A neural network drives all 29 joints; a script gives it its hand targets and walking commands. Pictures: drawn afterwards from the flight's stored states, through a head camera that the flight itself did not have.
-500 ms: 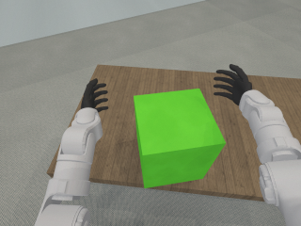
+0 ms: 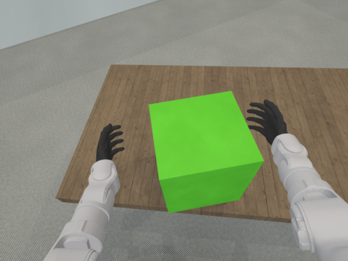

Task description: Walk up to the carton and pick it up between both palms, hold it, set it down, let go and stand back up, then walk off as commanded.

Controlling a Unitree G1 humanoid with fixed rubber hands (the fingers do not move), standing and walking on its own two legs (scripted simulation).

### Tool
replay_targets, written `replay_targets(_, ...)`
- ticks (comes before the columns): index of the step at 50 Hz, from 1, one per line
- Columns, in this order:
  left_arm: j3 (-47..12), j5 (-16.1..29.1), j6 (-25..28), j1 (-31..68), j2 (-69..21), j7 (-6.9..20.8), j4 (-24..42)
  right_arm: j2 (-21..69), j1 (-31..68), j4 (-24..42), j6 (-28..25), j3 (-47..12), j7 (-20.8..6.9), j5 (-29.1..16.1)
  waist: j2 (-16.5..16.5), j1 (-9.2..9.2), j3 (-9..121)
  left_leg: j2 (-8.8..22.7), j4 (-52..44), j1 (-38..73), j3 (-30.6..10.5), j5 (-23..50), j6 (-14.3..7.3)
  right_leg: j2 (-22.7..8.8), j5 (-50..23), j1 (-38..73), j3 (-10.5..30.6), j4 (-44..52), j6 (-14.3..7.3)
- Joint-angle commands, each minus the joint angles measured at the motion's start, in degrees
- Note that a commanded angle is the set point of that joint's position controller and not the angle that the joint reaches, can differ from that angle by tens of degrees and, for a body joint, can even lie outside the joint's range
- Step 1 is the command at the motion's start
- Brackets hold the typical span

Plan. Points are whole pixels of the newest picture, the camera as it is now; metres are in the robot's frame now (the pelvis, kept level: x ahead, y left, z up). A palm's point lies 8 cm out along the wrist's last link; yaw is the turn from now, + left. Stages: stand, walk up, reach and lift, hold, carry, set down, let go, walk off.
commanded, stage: reach and lift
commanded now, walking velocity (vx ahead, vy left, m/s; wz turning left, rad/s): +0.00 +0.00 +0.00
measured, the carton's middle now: (197, 156) +0.40 +0.00 -0.05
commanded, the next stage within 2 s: none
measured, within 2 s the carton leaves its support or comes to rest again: neither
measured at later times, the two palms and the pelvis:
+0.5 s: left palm (120, 156) +0.35 +0.18 +0.01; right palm (267, 131) +0.46 -0.18 +0.00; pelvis +0.01 -0.01 +0.00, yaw +0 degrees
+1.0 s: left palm (130, 153) +0.35 +0.16 +0.01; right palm (250, 132) +0.45 -0.13 +0.00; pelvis +0.01 +0.00 +0.00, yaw +0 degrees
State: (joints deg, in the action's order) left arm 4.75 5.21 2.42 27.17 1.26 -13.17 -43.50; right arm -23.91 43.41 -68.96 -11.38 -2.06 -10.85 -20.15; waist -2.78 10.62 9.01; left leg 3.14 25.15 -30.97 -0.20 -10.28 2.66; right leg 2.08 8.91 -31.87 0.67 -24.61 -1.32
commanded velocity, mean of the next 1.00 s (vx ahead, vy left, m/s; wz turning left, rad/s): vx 0.00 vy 0.00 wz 0.00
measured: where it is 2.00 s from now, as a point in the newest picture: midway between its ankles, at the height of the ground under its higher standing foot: outside the picture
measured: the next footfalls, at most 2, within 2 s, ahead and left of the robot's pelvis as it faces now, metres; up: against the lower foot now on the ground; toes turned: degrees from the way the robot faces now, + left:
none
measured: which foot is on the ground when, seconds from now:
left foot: down 0.00-1.00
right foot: down 0.00-1.00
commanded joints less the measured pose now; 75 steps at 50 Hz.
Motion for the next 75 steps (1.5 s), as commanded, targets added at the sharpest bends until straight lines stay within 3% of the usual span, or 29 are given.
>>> replay_targets(1, 0.3, 1.3, 11.4, 22.6, 1.0, 1.0, 4.9, -6.2, 25.9, 7.1, -8.5, -0.2, 1.4, 6.3, 9.9, -0.07, 35.3, -1.0, 5.3, 8.4, 4.3, 19.9, 0.6, 2.5, -9.9, 11.9, -1.3, -1.0, 0.7)
replay_targets(6, 2.7, -0.5, 15.0, 18.4, 0.2, 2.2, 5.4, -6.2, 25.4, 5.2, -12.0, -1.1, 3.3, 6.2, 10.4, -0.37, 39.8, -1.6, 6.5, 6.9, 4.3, 29.0, 1.6, 2.8, -24.9, 17.7, -0.7, -2.9, 1.7)
replay_targets(10, 3.3, -1.7, 15.6, 14.7, -1.1, 3.0, 5.1, -5.5, 25.1, 3.9, -13.7, -2.3, 4.0, 6.2, 10.7, -0.01, 39.0, -1.7, 6.4, 6.8, 4.1, 31.6, 1.5, 3.1, -28.7, 18.5, -0.9, -3.2, 1.8)
replay_targets(22, 3.5, -4.3, 17.3, 13.9, -5.8, 3.7, 5.4, 0.5, 25.2, 3.5, -15.6, -3.4, 4.3, 8.6, 11.1, 0.26, 35.8, -1.5, 5.7, 7.1, 3.4, 29.3, 0.6, 3.1, -23.6, 15.5, -1.1, -1.9, 1.4)
replay_targets(33, 6.4, -8.7, 17.3, 21.3, -7.7, 0.2, 4.4, 5.3, 29.9, 1.8, -14.7, 2.7, 7.3, 14.7, 10.2, -0.21, 35.3, -1.0, 4.8, 7.2, 4.0, 22.1, 0.3, 3.4, -9.9, 10.4, -1.6, 0.5, 0.4)
replay_targets(39, 5.4, -8.0, 16.3, 23.6, -9.1, -1.2, 2.6, 6.5, 31.5, -0.3, -13.2, 3.2, 8.5, 14.5, 10.0, -0.41, 34.6, -0.7, 5.2, 7.9, 4.1, 20.1, 0.4, 3.5, -4.7, 8.2, -2.0, 1.1, -0.3)
replay_targets(45, 5.6, -8.2, 16.2, 22.5, -10.4, -0.8, 0.2, 8.0, 30.9, -1.1, -13.1, 2.1, 9.2, 13.8, 10.1, -0.4, 34.8, -0.9, 5.9, 8.5, 3.9, 22.9, 0.7, 3.3, -8.0, 9.9, -1.9, 0.7, -0.3)
replay_targets(56, 6.7, -11.0, 18.1, 22.0, -13.3, 0.2, 1.7, 11.9, 30.4, 0.9, -15.3, 2.5, 10.2, 15.6, 9.9, -1.02, 36.6, -1.1, 6.5, 10.0, 3.4, 27.8, 1.0, 3.4, -16.7, 12.7, -2.0, 0.0, 0.2)
replay_targets(70, 6.3, -12.9, 19.4, 24.9, -16.8, 0.4, 0.2, 16.9, 30.3, 0.3, -15.3, 5.0, 10.6, 18.5, 8.3, -1.32, 35.3, -0.6, 5.9, 12.3, 3.0, 26.1, 0.9, 3.7, -9.9, 8.2, -3.0, 1.6, -0.4)
replay_targets(75, 5.9, -14.7, 20.0, 25.6, -20.1, 1.5, -0.1, 21.4, 29.7, 0.8, -15.5, 5.6, 9.8, 21.5, 8.5, -1.59, 34.9, -0.6, 5.5, 13.2, 3.2, 26.2, 0.8, 3.5, -9.7, 8.7, -3.3, 2.2, -0.4)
